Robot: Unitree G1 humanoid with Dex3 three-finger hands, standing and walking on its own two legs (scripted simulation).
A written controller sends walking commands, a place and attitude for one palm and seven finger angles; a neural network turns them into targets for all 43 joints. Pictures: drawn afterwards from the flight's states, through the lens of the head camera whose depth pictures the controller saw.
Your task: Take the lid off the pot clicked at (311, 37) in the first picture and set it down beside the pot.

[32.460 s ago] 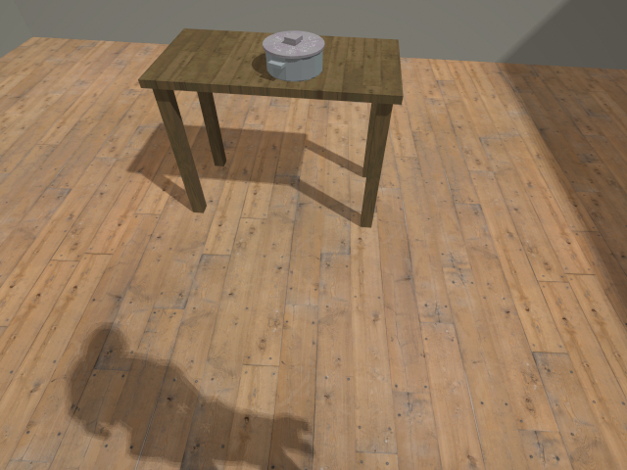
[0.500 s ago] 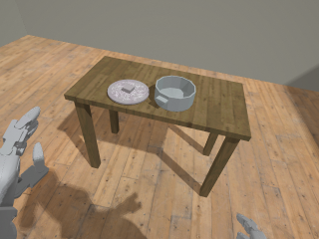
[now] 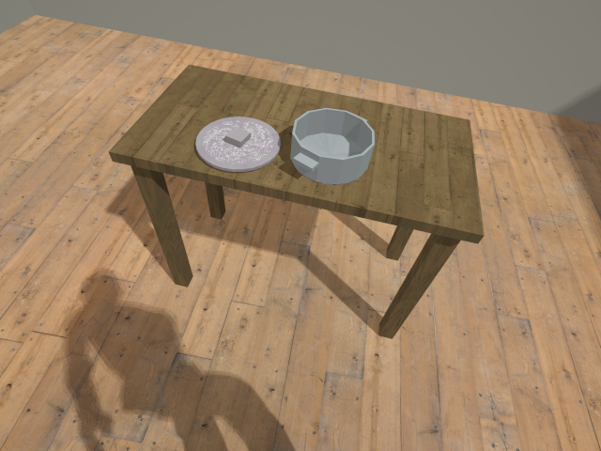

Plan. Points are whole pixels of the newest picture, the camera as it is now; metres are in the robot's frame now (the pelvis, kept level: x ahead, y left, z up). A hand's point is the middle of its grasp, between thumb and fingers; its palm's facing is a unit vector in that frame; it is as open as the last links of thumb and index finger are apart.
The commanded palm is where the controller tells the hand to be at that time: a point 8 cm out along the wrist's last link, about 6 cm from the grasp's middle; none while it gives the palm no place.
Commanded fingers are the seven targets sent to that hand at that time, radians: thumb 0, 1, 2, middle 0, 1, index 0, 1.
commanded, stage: let the arm hang, fingers relaxed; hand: left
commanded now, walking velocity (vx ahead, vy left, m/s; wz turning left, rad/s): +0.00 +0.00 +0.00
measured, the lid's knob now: (238, 136) +0.80 +0.18 -0.09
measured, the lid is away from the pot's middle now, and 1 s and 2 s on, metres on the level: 0.23 0.23 0.23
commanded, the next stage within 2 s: look to check the result in 0.98 s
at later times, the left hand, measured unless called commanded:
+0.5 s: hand out of the picture +0.05 +0.14 -0.18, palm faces +0.03 -0.99 -0.16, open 7.3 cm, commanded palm none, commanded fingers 0.00 0.90 0.90 -0.20 -0.30 -0.20 -0.30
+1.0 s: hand out of the picture +0.07 +0.14 -0.18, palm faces +0.03 -0.98 -0.17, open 7.3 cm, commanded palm none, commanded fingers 0.00 0.90 0.90 -0.20 -0.30 -0.20 -0.30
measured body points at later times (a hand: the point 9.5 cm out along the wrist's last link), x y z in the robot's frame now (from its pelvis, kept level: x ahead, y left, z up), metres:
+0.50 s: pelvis +0.04 -0.02 +0.00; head +0.07 +0.00 +0.45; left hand +0.05 +0.20 -0.16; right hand +0.04 -0.24 -0.15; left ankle +0.05 +0.08 -0.73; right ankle +0.00 -0.14 -0.73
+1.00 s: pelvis +0.07 -0.03 +0.00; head +0.09 -0.01 +0.45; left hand +0.07 +0.19 -0.16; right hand +0.05 -0.25 -0.15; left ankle +0.05 +0.08 -0.73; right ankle +0.00 -0.14 -0.73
